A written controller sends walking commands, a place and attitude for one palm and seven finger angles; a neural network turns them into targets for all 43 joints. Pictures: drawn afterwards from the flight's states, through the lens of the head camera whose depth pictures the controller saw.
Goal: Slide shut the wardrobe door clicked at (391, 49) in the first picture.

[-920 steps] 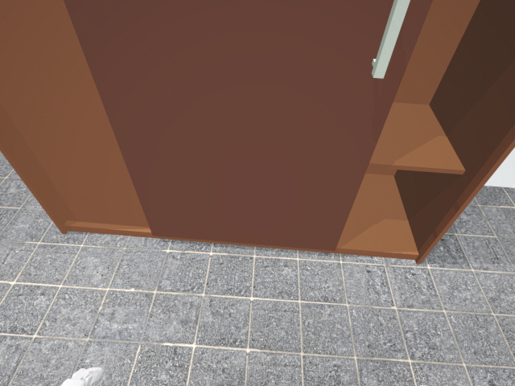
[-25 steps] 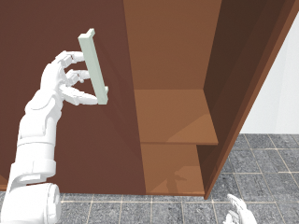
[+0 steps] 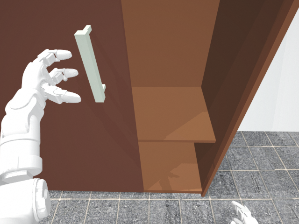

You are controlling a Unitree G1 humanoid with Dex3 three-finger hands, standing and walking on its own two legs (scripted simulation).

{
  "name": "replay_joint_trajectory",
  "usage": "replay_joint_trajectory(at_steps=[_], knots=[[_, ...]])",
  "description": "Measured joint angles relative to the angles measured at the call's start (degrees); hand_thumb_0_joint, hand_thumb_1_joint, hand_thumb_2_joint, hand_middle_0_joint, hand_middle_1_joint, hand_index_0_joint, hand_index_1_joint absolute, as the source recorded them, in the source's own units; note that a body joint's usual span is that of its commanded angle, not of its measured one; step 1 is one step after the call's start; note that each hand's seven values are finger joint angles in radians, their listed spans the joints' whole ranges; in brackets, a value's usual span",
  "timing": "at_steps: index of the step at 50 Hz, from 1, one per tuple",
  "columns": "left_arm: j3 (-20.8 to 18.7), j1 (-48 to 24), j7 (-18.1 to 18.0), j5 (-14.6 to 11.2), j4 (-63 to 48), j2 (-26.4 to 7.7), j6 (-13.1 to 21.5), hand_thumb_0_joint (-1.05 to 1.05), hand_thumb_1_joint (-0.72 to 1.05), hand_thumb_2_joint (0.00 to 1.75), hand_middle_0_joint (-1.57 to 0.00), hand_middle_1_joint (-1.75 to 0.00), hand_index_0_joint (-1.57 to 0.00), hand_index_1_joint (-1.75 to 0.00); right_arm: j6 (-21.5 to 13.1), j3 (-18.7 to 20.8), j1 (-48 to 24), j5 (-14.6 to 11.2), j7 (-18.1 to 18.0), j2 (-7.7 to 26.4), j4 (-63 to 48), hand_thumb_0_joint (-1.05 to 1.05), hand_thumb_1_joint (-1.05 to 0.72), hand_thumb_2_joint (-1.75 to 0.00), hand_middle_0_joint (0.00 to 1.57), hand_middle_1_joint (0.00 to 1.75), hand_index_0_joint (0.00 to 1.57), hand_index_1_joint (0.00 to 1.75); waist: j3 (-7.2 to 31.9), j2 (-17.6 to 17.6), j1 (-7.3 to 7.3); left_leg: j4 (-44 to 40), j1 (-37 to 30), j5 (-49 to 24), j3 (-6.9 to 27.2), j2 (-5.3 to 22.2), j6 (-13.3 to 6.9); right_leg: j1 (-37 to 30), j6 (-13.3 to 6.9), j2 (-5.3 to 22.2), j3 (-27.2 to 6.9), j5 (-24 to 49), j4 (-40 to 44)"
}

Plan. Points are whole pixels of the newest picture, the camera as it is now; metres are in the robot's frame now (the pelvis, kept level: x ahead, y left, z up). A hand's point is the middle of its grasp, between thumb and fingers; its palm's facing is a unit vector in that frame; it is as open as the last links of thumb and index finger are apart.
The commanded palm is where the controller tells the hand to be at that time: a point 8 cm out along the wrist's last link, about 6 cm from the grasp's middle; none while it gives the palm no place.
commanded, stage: move the hooked fingers beside the handle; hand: left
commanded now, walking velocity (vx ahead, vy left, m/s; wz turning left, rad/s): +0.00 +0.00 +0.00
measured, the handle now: (94, 66) +0.45 +0.17 +0.23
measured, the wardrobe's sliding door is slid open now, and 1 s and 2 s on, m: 0.38 0.38 0.38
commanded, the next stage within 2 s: none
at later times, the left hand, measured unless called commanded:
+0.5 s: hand (62, 76) +0.41 +0.25 +0.22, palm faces +0.08 -1.00 -0.03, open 13.9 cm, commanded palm +0.38 +0.29 +0.23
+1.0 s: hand (62, 77) +0.39 +0.23 +0.23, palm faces +0.08 -1.00 -0.02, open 13.9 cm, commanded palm +0.37 +0.29 +0.23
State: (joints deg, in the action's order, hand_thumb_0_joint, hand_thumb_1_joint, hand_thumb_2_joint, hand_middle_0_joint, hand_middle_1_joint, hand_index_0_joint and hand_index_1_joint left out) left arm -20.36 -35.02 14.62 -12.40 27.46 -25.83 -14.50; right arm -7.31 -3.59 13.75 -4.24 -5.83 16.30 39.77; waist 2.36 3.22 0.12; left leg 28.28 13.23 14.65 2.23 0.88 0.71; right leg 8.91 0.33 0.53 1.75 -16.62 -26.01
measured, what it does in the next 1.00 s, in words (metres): stands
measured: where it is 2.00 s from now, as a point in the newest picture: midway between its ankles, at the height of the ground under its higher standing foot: outside the picture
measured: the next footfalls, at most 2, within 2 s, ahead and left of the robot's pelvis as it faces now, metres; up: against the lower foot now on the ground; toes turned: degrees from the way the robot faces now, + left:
none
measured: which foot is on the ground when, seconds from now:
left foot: down 0.00-1.00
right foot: down 0.00-1.00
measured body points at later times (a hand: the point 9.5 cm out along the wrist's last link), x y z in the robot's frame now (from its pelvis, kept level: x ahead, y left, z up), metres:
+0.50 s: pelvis +0.00 +0.01 +0.00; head -0.01 -0.01 +0.45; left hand +0.40 +0.30 +0.23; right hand +0.13 -0.24 -0.10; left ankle +0.00 +0.13 -0.74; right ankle -0.03 -0.12 -0.74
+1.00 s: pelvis +0.01 +0.00 +0.00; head -0.01 -0.02 +0.45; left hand +0.38 +0.29 +0.24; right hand +0.16 -0.24 -0.09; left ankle +0.00 +0.13 -0.74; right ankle -0.03 -0.12 -0.74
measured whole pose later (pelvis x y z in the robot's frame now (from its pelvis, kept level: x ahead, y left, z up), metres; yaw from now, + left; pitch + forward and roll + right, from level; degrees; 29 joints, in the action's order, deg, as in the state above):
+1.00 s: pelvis +0.01 +0.00 +0.00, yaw +0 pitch +0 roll -1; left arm -21.4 -33.0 15.0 -12.8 24.4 -25.4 -14.5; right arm -7.5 -4.0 13.0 -4.1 -5.2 15.6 38.5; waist 3.4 3.6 -0.1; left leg 28.6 13.4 15.3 1.8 0.6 0.4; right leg 9.1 0.7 0.9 1.4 -17.1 -26.2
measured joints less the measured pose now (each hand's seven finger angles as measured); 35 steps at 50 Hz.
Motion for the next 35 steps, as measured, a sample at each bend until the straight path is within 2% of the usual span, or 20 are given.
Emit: replay_joint_trajectory(at_steps=[10, 18, 25, 35], knots=[[-1.5, -1.3, 0.8, 0.7, 4.4, -2.0, 0.9, -0.02, -0.5, 0.3, -0.3, -1.2, -0.3, -1.2, -0.7, 0.1, 0.9, 0.0, 0.3, -0.1, -0.7, 0.01, -0.91, -0.9, 0.2, 0.3, 0.2, 0.3, 0.5, 0.1, 1.16, 0.3, 0.9, 0.1, -0.7, 0.0, -0.3, 1.1, 0.3, 0.1, -0.7, 0.2, -0.1], [-1.5, -1.7, 1.4, 0.6, 4.3, -1.9, 2.3, -0.02, -0.5, 0.3, -0.3, -1.2, -0.3, -1.2, -1.1, -0.1, 1.7, 0.1, 0.4, -0.3, -0.5, 0.01, -0.91, -0.9, 0.2, 0.3, 0.2, 0.3, 0.5, 0.0, 0.9, 0.6, 1.2, 0.3, -0.8, -0.2, -0.6, 1.2, 0.6, 0.3, -0.8, 0.2, 0.0], [-1.4, -2.2, 1.3, 0.9, 5.0, -2.2, 1.7, -0.02, -0.5, 0.3, -0.31, -1.2, -0.3, -1.2, -1.1, -0.2, 1.5, 0.1, 0.4, -0.4, -0.8, 0.01, -0.91, -0.9, 0.2, 0.3, 0.2, 0.3, 0.5, 0.0, 0.97, 0.7, 1.7, 0.5, -0.9, -0.4, -0.7, 1.7, 0.7, 0.4, -0.9, 0.1, -0.1], [-0.9, 0.0, 0.7, 0.4, 0.5, -0.1, 1.2, -0.02, -0.5, 0.3, -0.31, -1.2, -0.3, -1.2, -1.0, 0.0, 1.0, 0.2, 0.9, -0.5, -1.0, 0.01, -0.91, -0.9, 0.2, 0.3, 0.2, 0.3, 1.2, 0.0, 0.61, 0.5, 1.0, 0.8, -1.1, -0.5, -0.8, 1.1, 0.8, 0.6, -1.0, -0.2, 0.0]])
